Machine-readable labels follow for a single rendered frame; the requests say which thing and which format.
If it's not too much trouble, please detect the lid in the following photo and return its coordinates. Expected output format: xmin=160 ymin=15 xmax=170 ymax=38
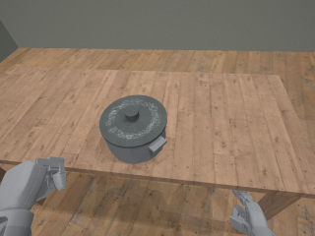
xmin=99 ymin=94 xmax=167 ymax=148

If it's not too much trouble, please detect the pot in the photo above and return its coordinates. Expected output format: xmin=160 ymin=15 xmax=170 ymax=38
xmin=105 ymin=129 xmax=167 ymax=164

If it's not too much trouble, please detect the table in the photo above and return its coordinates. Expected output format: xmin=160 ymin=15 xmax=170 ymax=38
xmin=0 ymin=67 xmax=315 ymax=235

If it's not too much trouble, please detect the knob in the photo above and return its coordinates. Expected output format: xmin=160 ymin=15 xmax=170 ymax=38
xmin=124 ymin=106 xmax=140 ymax=121

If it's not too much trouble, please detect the robot right hand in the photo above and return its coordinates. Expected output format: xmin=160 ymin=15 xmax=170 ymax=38
xmin=229 ymin=190 xmax=269 ymax=236

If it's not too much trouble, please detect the left robot forearm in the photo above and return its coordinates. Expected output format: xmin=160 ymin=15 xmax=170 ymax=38
xmin=0 ymin=208 xmax=34 ymax=236

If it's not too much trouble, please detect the robot left hand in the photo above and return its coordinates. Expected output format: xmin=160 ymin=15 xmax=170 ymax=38
xmin=0 ymin=156 xmax=67 ymax=210

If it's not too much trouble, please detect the right robot forearm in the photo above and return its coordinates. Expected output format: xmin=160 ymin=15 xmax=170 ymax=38
xmin=250 ymin=226 xmax=276 ymax=236

